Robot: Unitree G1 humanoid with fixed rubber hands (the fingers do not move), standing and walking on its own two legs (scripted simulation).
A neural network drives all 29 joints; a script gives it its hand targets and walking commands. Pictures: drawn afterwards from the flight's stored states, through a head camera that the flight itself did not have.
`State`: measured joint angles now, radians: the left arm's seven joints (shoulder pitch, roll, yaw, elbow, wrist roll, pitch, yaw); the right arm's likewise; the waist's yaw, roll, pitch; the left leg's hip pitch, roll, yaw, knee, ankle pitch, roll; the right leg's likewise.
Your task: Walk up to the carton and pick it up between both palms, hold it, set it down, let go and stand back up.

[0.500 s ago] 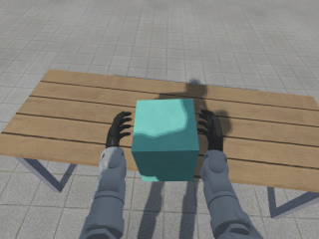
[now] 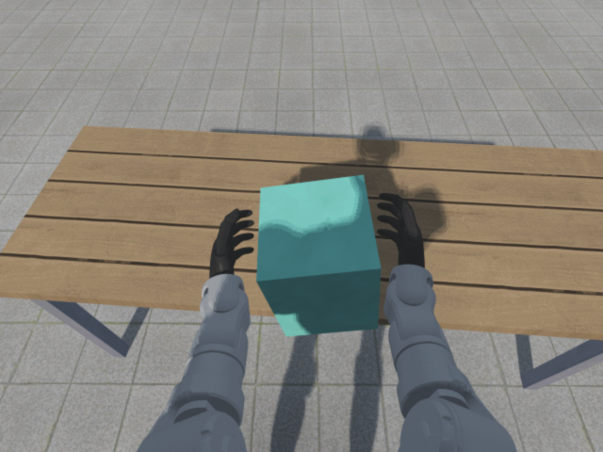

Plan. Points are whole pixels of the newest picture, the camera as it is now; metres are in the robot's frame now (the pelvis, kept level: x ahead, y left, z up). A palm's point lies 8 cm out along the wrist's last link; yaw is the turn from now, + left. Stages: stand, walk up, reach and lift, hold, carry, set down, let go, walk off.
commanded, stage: set down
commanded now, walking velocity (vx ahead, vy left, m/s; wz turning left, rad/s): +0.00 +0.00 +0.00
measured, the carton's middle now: (322, 261) +0.44 -0.05 -0.09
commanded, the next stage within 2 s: none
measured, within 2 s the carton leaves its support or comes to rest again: rests again in 0.36 s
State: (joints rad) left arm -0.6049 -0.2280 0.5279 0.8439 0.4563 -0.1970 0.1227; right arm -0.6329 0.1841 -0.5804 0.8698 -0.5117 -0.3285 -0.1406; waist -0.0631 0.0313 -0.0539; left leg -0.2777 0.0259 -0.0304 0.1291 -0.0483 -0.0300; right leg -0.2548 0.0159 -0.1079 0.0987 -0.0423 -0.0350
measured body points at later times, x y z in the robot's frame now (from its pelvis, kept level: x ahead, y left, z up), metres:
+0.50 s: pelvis +0.00 +0.01 +0.00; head +0.11 -0.01 +0.43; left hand +0.42 +0.08 +0.01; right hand +0.40 -0.18 +0.01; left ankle -0.01 +0.14 -0.75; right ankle -0.01 -0.09 -0.75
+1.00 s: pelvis +0.00 +0.00 +0.00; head +0.12 -0.01 +0.43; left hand +0.42 +0.07 +0.00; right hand +0.40 -0.19 +0.01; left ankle -0.01 +0.14 -0.75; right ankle -0.01 -0.09 -0.75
